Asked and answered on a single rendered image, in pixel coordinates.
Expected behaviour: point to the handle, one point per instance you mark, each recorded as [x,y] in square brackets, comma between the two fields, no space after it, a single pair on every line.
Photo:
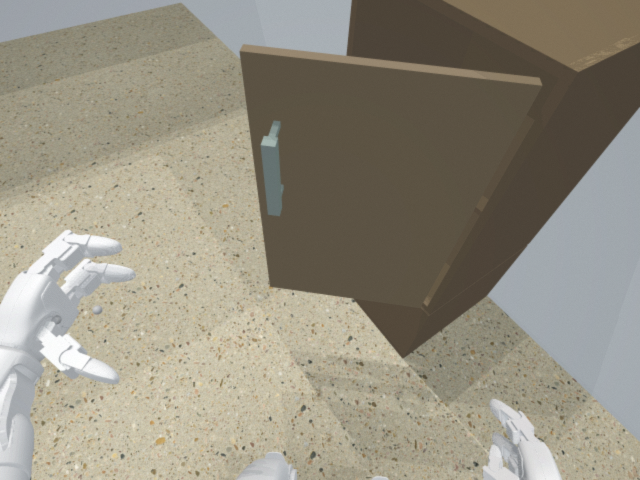
[271,169]

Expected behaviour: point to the left robot hand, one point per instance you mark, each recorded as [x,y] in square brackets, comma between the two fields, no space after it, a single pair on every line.
[34,297]

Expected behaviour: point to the robot left forearm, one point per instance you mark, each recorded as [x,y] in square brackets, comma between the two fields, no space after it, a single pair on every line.
[19,373]

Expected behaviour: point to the robot left shin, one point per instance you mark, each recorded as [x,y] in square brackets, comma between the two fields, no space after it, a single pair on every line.
[275,455]

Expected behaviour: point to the cupboard door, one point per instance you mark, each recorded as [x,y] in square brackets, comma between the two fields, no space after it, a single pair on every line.
[382,162]

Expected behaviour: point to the robot left thigh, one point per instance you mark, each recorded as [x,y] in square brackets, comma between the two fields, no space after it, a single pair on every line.
[268,469]

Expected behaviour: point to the right robot hand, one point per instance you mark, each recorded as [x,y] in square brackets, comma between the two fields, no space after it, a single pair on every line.
[531,460]

